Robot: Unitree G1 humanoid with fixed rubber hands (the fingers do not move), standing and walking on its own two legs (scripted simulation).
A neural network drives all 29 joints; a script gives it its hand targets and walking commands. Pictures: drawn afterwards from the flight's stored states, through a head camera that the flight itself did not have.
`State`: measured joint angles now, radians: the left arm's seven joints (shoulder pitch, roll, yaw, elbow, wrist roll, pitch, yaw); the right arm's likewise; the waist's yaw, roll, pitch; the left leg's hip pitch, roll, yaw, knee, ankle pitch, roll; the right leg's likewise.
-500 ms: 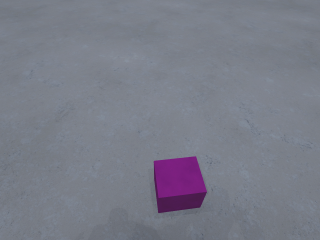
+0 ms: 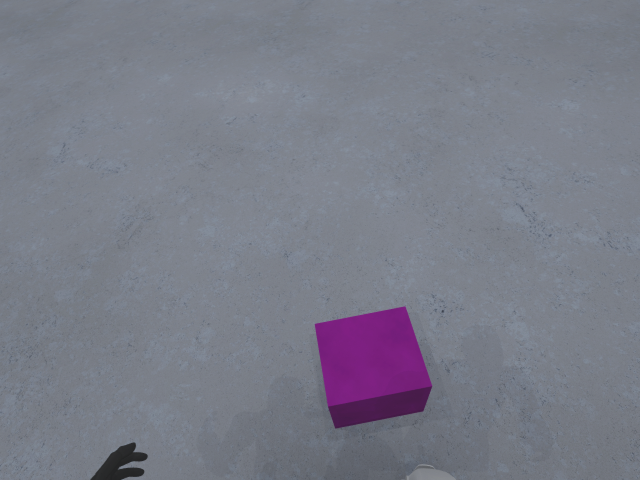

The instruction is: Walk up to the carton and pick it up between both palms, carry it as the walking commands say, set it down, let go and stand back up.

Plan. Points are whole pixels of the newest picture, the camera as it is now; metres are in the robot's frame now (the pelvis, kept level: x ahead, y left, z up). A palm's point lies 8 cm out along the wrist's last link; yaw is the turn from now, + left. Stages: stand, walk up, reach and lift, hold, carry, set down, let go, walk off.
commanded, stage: walk up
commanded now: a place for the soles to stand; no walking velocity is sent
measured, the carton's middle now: (369, 368) +0.49 -0.04 -0.64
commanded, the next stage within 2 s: none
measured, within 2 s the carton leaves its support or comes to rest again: neither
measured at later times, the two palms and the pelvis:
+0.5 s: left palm out of the picture +0.13 +0.32 -0.09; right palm out of the picture +0.11 -0.29 -0.08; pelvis +0.03 +0.02 +0.02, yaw +0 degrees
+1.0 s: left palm out of the picture +0.12 +0.32 -0.08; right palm out of the picture +0.14 -0.28 -0.09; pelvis +0.04 +0.02 +0.03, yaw +1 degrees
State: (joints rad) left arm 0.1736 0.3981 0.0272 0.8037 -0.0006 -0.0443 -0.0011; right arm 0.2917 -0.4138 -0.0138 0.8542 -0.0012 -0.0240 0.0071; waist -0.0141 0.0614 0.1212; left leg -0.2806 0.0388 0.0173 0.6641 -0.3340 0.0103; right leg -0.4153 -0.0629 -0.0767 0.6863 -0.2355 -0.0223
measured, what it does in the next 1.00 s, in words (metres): stands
